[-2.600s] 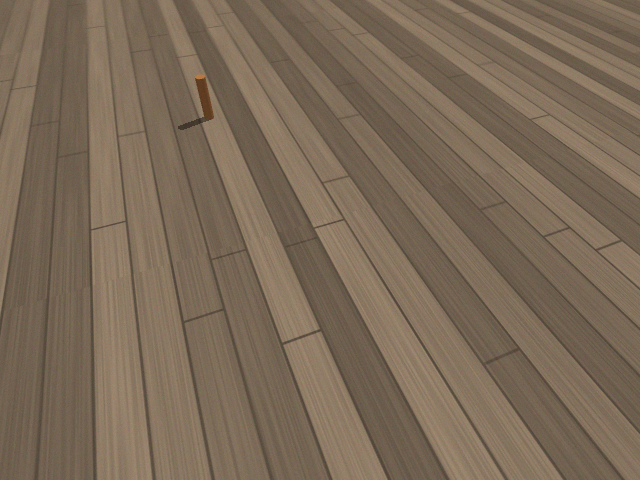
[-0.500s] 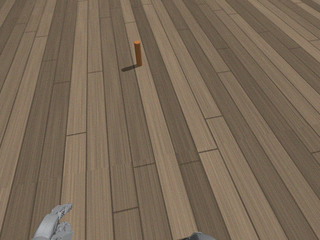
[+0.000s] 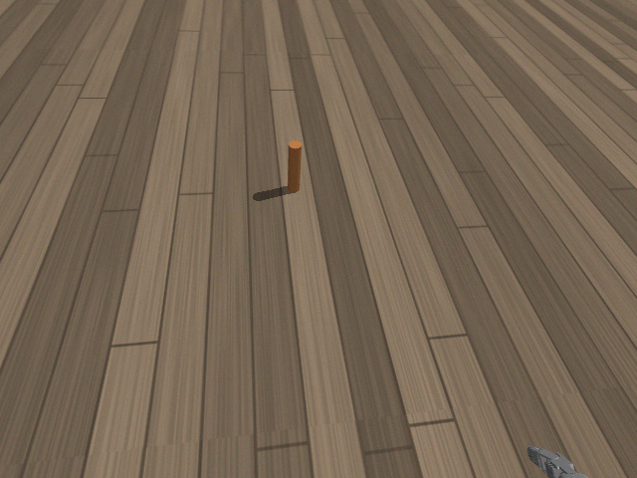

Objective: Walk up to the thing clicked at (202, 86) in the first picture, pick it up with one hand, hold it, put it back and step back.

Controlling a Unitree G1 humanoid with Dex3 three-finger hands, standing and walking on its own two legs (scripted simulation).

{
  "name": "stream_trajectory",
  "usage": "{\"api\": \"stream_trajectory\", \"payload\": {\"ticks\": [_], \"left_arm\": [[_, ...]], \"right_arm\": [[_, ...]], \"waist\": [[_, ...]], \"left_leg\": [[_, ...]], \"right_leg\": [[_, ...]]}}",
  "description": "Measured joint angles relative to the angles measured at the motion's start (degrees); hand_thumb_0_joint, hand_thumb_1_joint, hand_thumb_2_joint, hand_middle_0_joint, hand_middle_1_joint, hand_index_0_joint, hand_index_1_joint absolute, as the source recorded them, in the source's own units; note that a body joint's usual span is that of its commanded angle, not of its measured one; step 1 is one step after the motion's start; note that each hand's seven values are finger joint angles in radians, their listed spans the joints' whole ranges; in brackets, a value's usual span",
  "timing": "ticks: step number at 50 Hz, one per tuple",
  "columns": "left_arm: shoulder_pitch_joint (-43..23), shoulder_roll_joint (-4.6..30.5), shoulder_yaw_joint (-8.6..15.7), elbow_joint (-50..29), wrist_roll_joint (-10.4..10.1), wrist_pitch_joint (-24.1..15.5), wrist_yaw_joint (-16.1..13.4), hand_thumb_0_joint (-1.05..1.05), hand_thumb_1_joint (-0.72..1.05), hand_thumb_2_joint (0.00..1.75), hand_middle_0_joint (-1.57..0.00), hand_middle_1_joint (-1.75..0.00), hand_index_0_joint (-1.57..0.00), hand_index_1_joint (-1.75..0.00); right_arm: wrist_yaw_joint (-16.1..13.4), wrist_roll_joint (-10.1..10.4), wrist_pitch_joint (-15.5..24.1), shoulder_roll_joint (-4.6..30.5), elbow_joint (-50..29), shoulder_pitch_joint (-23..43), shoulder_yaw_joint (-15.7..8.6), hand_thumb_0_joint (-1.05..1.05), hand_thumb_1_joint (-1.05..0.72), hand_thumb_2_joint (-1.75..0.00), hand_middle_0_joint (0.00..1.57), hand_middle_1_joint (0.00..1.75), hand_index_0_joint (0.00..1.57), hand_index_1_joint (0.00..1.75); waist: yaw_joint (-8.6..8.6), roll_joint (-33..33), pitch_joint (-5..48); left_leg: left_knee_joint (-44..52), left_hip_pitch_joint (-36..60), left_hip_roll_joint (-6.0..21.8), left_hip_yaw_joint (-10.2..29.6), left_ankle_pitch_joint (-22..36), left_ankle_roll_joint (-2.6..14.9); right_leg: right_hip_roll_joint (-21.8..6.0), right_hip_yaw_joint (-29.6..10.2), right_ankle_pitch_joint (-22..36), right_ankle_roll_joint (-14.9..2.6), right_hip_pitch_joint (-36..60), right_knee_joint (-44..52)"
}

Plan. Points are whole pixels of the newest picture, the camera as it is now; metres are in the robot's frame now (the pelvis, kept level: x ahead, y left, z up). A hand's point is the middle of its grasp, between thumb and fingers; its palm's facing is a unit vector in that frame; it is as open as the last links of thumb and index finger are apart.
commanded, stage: walk up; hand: left
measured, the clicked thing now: (294, 167) +1.41 +0.13 -0.64
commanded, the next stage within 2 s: none
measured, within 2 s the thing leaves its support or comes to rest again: neither
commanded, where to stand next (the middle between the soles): +1.08 -0.09 m, yaw +0 degrees
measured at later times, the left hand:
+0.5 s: hand (227, 311) +0.38 +0.17 -0.10, palm faces -0.03 -0.92 -0.38, open 7.3 cm
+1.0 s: hand (224, 271) +0.50 +0.20 -0.16, palm faces -0.04 -0.95 -0.32, open 7.4 cm
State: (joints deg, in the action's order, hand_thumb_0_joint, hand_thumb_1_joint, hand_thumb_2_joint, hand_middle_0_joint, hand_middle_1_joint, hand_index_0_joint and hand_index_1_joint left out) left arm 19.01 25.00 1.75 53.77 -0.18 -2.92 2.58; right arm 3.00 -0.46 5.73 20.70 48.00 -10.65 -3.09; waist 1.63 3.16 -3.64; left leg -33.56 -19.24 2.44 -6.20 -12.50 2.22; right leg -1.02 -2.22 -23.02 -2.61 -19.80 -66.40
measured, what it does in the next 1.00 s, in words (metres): walks ahead: right foot, then left foot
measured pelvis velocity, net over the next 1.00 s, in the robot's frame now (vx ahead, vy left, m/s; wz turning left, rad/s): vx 0.48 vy -0.06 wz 0.00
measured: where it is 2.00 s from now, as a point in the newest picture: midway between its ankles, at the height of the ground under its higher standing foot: (345, 304)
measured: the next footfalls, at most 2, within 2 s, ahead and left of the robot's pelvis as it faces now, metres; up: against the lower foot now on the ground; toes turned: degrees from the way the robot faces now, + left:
right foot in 0.34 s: +0.36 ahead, -0.18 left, +0.00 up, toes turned -7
left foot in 0.86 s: +0.60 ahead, +0.04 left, +0.00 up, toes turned +5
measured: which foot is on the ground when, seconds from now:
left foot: down 0.00-0.38, up 0.40-0.84, down 0.86-1.00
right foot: up 0.00-0.32, down 0.34-0.90, up 0.92-1.00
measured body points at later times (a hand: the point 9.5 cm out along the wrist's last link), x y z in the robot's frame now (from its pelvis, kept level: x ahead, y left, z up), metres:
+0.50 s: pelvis +0.26 -0.09 +0.01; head +0.27 -0.12 +0.45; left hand +0.38 +0.22 -0.08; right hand +0.29 -0.41 -0.13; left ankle +0.18 +0.08 -0.64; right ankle +0.32 -0.18 -0.73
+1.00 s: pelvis +0.48 -0.06 +0.00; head +0.50 -0.04 +0.45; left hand +0.50 +0.25 -0.14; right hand +0.58 -0.38 -0.09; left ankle +0.56 +0.04 -0.73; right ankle +0.38 -0.19 -0.65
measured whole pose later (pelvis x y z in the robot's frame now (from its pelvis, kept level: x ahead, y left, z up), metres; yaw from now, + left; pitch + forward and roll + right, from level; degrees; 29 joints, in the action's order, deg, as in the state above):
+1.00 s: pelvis +0.48 -0.06 +0.00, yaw +0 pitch -3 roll -1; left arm 19.6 23.6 2.0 51.8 0.3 -2.4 1.8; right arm 2.8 -0.8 4.7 21.7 47.9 -12.7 -3.6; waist 0.5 2.2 -5.5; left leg -34.2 -19.9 1.9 -4.4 -11.5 2.7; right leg 0.8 0.5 -27.2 -2.6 -16.0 -63.2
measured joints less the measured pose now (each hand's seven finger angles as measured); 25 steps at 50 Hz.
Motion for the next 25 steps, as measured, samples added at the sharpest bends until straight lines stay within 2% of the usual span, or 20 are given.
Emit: {"api": "stream_trajectory", "payload": {"ticks": [4,9,13,16,17,18,19,20,22,23,25], "left_arm": [[-1.5,0.2,0.3,-1.7,0.0,-0.3,1.1,0.01,0.91,0.9,-0.2,-0.3,-0.2,-0.3],[-3.2,0.7,1.1,-2.3,0.9,0.5,2.6,0.0,0.91,0.9,-0.2,-0.3,-0.2,-0.3],[-5.4,0.5,1.4,-2.1,1.3,0.9,3.2,0.0,0.91,0.9,-0.2,-0.3,-0.2,-0.3],[-6.9,0.2,1.5,-2.0,1.3,0.7,3.2,0.0,0.91,0.9,-0.2,-0.3,-0.2,-0.3],[-7.4,0.0,1.6,-2.0,1.4,0.4,3.1,0.0,0.91,0.9,-0.2,-0.3,-0.2,-0.3],[-8.4,-1.0,1.8,-1.8,1.4,0.1,2.8,0.0,0.91,0.9,-0.2,-0.3,-0.2,-0.3],[-9.2,-1.7,1.8,-2.1,1.5,-0.5,2.6,0.0,0.91,0.9,-0.2,-0.3,-0.2,-0.3],[-9.7,-2.0,1.8,-2.8,1.5,-1.1,2.3,0.0,0.91,0.9,-0.2,-0.3,-0.2,-0.3],[-9.9,-2.7,1.4,-4.0,0.8,-1.9,1.9,0.0,0.91,0.9,-0.2,-0.3,-0.2,-0.3],[-9.5,-3.2,1.1,-4.3,0.4,-2.0,1.6,0.0,0.91,0.9,-0.2,-0.3,-0.2,-0.3],[-8.2,-4.0,0.6,-4.5,0.1,-2.2,1.0,0.0,0.91,0.9,-0.2,-0.3,-0.2,-0.3]], "right_arm": [[-0.2,0.5,0.1,-0.4,1.3,-4.4,0.7,0.0,-0.9,-0.9,0.21,0.3,0.2,0.3],[0.0,0.3,0.2,0.8,2.8,-8.4,0.2,0.0,-0.9,-0.9,0.21,0.3,0.2,0.3],[-0.2,0.2,-0.1,2.4,3.2,-10.1,-0.5,0.0,-0.9,-0.9,0.21,0.3,0.2,0.3],[-0.6,0.1,-0.8,3.5,3.5,-11.3,-0.9,0.0,-0.9,-0.9,0.21,0.3,0.2,0.3],[-0.8,0.0,-1.0,3.9,3.6,-11.7,-1.1,0.0,-0.9,-0.9,0.21,0.3,0.2,0.3],[-1.0,0.0,-1.4,4.6,3.9,-11.4,-1.3,0.01,-0.9,-0.9,0.21,0.3,0.2,0.3],[-1.4,0.0,-1.8,4.7,4.2,-11.0,-1.4,0.01,-0.9,-0.9,0.21,0.3,0.2,0.3],[-1.6,0.2,-2.1,4.3,4.4,-10.6,-1.3,0.01,-0.91,-0.9,0.2,0.3,0.2,0.3],[-1.6,0.2,-2.5,3.6,4.7,-9.8,-0.3,0.01,-0.91,-0.9,0.2,0.3,0.2,0.3],[-1.6,0.4,-2.6,3.5,5.0,-9.2,0.0,0.01,-0.91,-0.9,0.2,0.3,0.2,0.3],[-1.3,0.8,-2.6,3.5,4.8,-8.1,0.2,0.01,-0.91,-0.9,0.2,0.3,0.2,0.3]], "waist": [[-1.09,0.9,0.2],[-1.94,0.9,0.6],[-3.28,0.1,0.3],[-4.15,-0.9,1.0],[-4.31,-1.6,1.4],[-4.24,-3.8,0.9],[-4.26,-5.3,0.3],[-4.0,-5.3,-0.1],[-2.86,-4.3,-0.5],[-2.41,-4.2,-0.4],[-1.75,-4.6,-0.1]], "left_leg": [[6.3,7.6,-1.0,-0.5,-0.6,-0.16],[11.0,14.7,-1.4,-1.3,-3.0,-0.93],[11.4,18.6,-1.3,-1.5,-6.5,-2.84],[8.8,20.4,-0.4,-1.4,-11.1,-4.45],[6.7,20.5,0.4,-1.2,-13.3,-4.79],[2.7,19.9,2.4,-0.7,-15.4,-4.28],[-3.5,17.9,4.1,0.5,-15.5,-2.98],[-11.3,14.9,3.8,2.4,-15.0,-2.16],[-24.9,8.6,1.3,4.3,-14.4,-1.32],[-29.2,5.6,0.6,4.9,-12.8,-1.07],[-31.8,0.6,0.3,6.0,-8.8,-0.51]], "right_leg": [[-3.0,-1.0,5.4,1.65,-8.3,4.4],[-6.5,0.7,11.7,3.33,-12.9,16.6],[-6.9,2.3,17.3,2.53,-11.3,28.3],[-5.4,4.2,17.4,1.39,-7.9,32.7],[-4.5,4.8,17.8,1.22,-6.5,33.5],[-2.9,5.8,16.5,1.15,-6.0,32.0],[-1.9,6.9,14.3,0.92,-5.5,30.1],[-1.9,7.3,12.3,0.66,-5.0,28.5],[-2.5,6.8,10.1,0.12,-2.8,28.3],[-2.5,6.7,9.9,0.06,-1.0,29.8],[-2.0,6.8,10.3,0.07,2.9,33.7]]}}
